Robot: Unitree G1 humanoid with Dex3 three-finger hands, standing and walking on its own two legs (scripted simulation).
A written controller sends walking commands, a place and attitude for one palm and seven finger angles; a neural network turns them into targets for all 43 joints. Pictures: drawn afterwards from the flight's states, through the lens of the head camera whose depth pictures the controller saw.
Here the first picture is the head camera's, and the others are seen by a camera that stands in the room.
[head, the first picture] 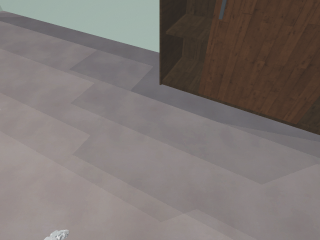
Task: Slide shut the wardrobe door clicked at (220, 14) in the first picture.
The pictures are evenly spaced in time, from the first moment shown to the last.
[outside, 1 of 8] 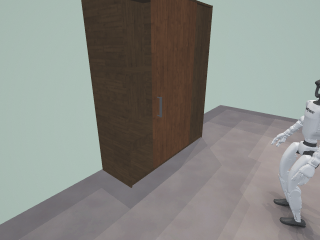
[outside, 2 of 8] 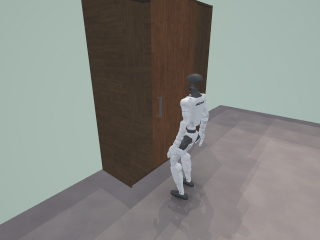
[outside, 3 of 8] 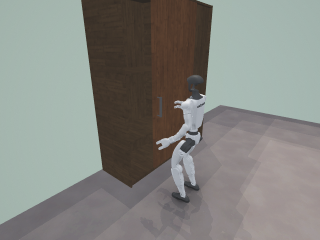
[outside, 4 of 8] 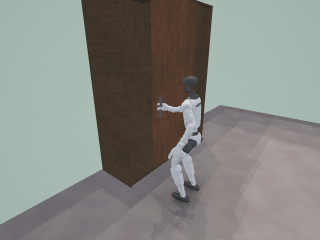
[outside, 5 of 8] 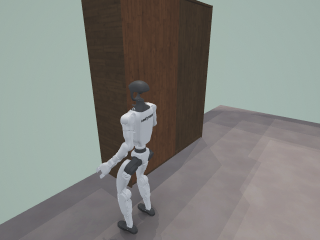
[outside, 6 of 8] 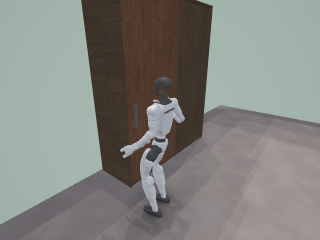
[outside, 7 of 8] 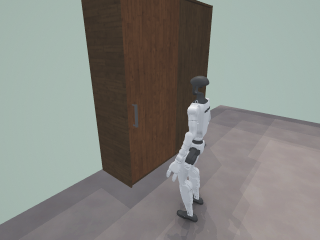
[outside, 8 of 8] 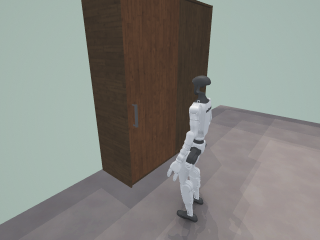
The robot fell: no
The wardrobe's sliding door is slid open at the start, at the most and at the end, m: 0.39 0.39 0.00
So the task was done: yes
